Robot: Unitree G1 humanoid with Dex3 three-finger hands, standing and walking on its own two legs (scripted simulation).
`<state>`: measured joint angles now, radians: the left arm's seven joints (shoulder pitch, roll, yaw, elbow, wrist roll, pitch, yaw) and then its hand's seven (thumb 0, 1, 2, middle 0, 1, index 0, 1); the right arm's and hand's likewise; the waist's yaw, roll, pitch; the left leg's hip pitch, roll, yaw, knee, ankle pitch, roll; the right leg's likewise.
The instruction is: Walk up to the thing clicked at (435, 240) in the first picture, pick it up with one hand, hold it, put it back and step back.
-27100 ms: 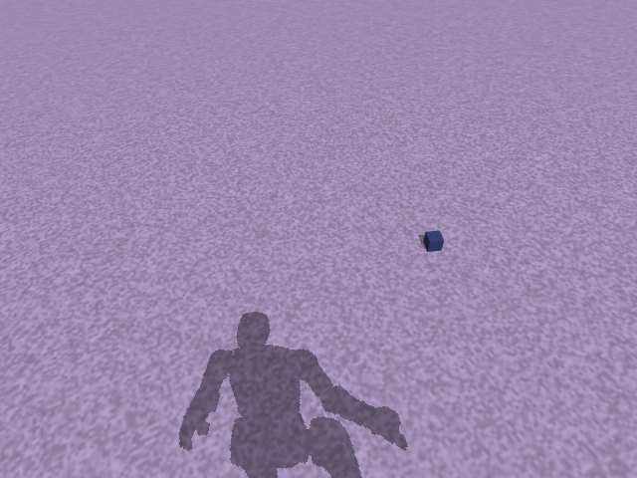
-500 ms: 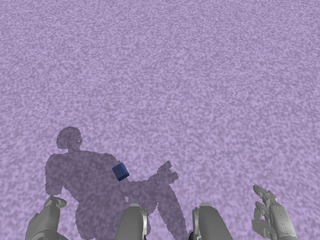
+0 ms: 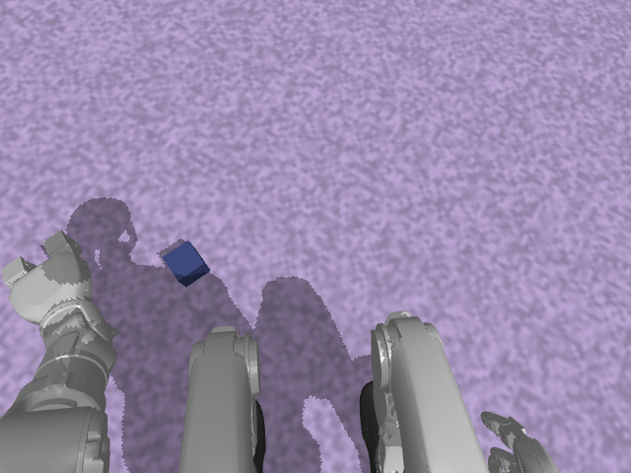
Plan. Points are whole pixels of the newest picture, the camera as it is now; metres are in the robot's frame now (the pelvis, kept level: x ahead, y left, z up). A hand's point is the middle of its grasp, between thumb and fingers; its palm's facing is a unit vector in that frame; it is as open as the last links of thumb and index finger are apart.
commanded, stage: rise first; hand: left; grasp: from above
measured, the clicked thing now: (187, 264) +0.49 +0.26 -0.40
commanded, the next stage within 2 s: none
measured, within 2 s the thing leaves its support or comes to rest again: neither
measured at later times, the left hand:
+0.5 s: hand (120, 279) +0.42 +0.31 -0.23, palm faces -0.31 -0.27 -0.91, open 13.7 cm
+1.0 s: hand (134, 269) +0.44 +0.31 -0.27, palm faces -0.31 -0.28 -0.91, open 13.8 cm
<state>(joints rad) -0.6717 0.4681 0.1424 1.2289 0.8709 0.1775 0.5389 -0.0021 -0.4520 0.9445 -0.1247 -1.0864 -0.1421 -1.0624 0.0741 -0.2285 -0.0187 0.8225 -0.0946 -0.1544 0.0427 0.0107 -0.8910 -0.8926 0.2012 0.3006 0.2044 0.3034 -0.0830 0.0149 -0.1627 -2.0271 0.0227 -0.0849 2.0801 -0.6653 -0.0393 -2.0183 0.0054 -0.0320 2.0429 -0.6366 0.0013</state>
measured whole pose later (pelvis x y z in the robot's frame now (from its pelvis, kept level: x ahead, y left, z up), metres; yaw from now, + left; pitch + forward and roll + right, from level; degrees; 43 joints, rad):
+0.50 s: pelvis +0.00 +0.01 -0.06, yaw -1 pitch +35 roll -5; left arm -0.91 0.57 0.23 1.50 0.90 0.18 0.54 0.00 -0.49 0.96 -0.12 -1.08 -0.13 -1.06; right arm 0.15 -0.27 0.00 0.87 -0.13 -0.23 0.17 0.01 -0.90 -0.90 0.20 0.30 0.20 0.30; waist -0.19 0.03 -0.11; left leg -2.22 0.01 -0.10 2.29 -0.69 -0.02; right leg -2.19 0.00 -0.03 2.23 -0.66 0.03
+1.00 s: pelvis +0.00 +0.01 -0.10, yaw -3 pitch +34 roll -6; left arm -1.00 0.65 0.29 1.59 0.93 0.15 0.54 0.00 -0.49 0.94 -0.12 -1.08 -0.14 -1.06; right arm 0.15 -0.29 0.04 0.87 -0.15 -0.27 0.24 0.01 -0.91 -0.90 0.20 0.30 0.20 0.30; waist -0.22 0.02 -0.04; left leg -2.31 0.00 -0.12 2.41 -0.70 -0.03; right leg -2.27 0.01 -0.05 2.33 -0.66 0.03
